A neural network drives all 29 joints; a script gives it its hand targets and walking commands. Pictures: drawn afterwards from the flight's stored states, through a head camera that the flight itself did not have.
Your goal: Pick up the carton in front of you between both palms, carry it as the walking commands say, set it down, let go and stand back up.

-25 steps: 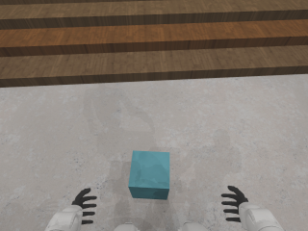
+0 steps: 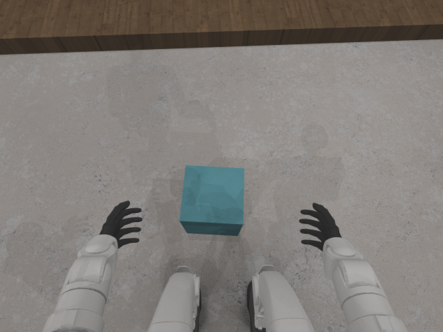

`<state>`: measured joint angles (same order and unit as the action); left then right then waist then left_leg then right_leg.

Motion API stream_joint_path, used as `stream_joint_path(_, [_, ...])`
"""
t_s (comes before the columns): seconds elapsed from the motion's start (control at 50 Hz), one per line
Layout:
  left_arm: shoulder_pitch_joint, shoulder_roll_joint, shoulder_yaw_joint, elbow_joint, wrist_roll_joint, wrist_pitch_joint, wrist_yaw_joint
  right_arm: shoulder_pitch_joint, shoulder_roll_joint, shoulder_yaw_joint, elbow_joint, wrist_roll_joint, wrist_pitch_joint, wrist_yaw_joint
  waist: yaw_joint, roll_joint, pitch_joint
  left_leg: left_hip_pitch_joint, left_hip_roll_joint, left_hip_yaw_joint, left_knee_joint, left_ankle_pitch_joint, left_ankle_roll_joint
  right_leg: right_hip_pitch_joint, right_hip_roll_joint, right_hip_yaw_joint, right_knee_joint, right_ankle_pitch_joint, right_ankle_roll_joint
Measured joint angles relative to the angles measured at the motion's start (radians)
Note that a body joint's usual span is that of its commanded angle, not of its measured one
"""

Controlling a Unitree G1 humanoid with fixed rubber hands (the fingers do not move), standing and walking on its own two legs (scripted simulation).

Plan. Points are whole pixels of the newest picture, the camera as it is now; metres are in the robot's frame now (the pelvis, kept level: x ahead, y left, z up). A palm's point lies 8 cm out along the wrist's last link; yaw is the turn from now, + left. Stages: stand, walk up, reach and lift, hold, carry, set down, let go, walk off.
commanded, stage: reach and lift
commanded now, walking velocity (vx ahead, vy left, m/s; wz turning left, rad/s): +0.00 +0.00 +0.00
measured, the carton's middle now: (213, 203) +0.47 +0.03 -0.57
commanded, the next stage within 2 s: none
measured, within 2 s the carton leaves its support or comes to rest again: neither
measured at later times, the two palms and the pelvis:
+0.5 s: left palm (129, 152) +0.48 +0.22 -0.13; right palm (295, 161) +0.45 -0.17 -0.13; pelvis -0.03 +0.01 -0.04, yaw +0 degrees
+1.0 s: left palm (149, 179) +0.48 +0.22 -0.31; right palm (278, 183) +0.46 -0.17 -0.31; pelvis -0.03 +0.00 -0.16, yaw -2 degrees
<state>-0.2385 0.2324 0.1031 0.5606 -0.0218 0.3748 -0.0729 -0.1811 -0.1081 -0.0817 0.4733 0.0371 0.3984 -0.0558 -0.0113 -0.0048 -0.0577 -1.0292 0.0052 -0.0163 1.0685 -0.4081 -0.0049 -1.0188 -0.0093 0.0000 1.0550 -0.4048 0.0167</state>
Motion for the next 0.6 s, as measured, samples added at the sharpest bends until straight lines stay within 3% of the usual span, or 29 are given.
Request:
stream_joint_path(0.14, [-0.317, 0.014, 0.047, 0.141, 0.016, 0.032, 0.004, -0.301, 0.014, -0.071, 0.108, 0.002, 0.037, -0.040, -0.004, -0.002, 0.058, -0.102, -0.003, -0.002, 0.055, 0.020, 0.004, -0.099, 0.002, 0.004, 0.050, 0.022, 0.006])
stream_joint_path(0.36, [-0.728, 0.070, 0.121, 0.365, 0.025, -0.102, 0.026, -0.679, 0.008, -0.183, 0.278, -0.018, -0.106, -0.105, -0.008, 0.000, 0.096, -0.320, -0.015, -0.006, 0.086, 0.065, 0.009, -0.313, 0.000, 0.011, 0.079, 0.064, 0.018])
stream_joint_path(0.48, [-0.894, 0.114, 0.138, 0.446, 0.020, -0.186, 0.032, -0.824, -0.020, -0.214, 0.331, -0.020, -0.189, -0.105, -0.014, 0.000, 0.077, -0.440, -0.020, -0.010, 0.086, 0.076, 0.010, -0.429, 0.002, 0.014, 0.076, 0.075, 0.022])
stream_joint_path(0.6, [-0.953, 0.120, 0.176, 0.443, 0.060, -0.243, 0.021, -0.869, -0.022, -0.247, 0.318, -0.047, -0.247, -0.079, -0.015, -0.002, 0.048, -0.510, -0.021, -0.013, 0.054, 0.084, 0.011, -0.499, 0.007, 0.019, 0.039, 0.085, 0.024])
